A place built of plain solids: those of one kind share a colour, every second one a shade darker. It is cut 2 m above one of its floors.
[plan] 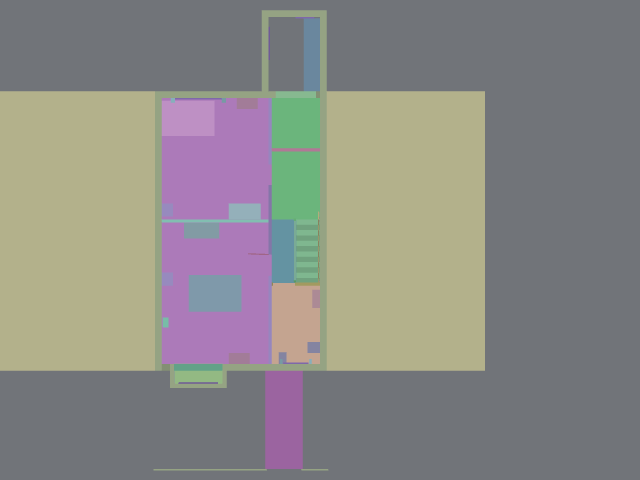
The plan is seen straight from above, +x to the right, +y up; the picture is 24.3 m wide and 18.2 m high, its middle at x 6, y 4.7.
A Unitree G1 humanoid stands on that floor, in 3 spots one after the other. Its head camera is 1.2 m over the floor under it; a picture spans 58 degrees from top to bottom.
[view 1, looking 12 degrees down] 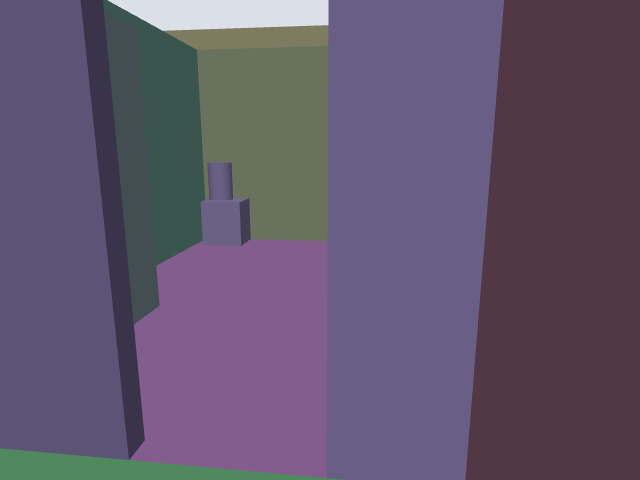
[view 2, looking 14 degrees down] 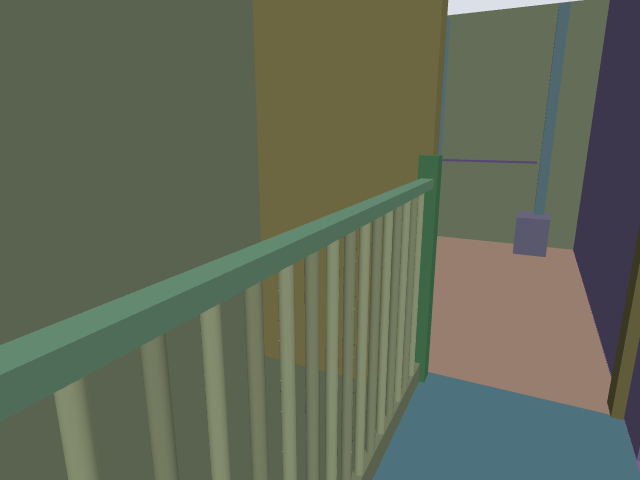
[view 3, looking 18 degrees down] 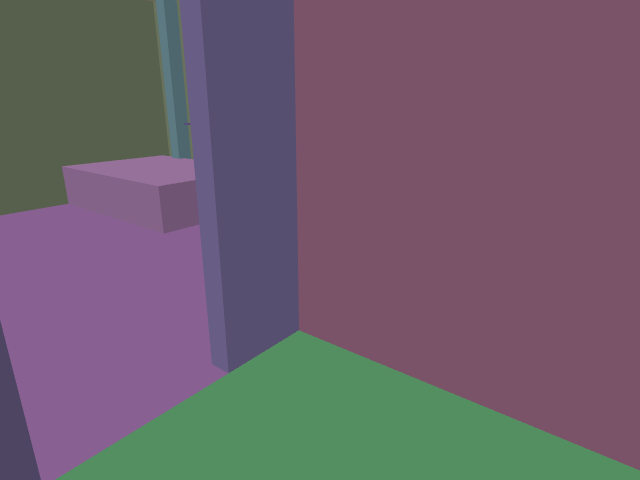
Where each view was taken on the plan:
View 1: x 5.55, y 7.71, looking -173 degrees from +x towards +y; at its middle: wall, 5.72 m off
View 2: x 4.63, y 5.11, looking -64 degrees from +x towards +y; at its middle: well_guard_rail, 0.91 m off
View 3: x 5.55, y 6.48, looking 128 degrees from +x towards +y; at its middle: bath_wall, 2.11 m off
